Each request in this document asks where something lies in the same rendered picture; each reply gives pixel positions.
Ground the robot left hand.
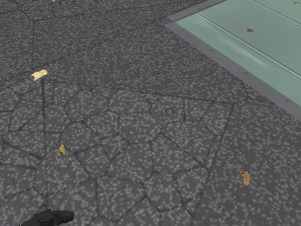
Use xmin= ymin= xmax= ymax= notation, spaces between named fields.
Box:
xmin=19 ymin=209 xmax=74 ymax=226

